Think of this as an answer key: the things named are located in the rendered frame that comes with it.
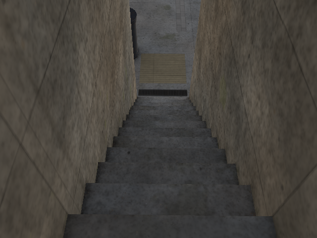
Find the stairs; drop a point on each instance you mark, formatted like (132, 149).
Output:
(165, 161)

